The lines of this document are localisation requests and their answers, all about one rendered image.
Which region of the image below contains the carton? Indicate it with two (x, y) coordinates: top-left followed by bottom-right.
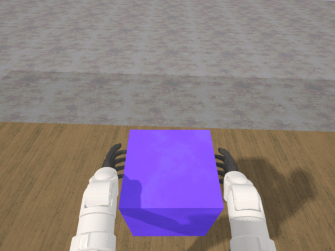
(118, 130), (224, 236)

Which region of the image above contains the right robot forearm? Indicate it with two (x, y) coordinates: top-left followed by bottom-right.
(224, 171), (276, 251)

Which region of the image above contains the left robot forearm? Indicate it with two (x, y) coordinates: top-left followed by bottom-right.
(70, 167), (118, 251)

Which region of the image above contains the left robot hand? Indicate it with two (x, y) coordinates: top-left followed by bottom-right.
(102, 143), (127, 179)

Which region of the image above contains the right robot hand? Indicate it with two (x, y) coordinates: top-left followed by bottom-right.
(214, 148), (238, 184)

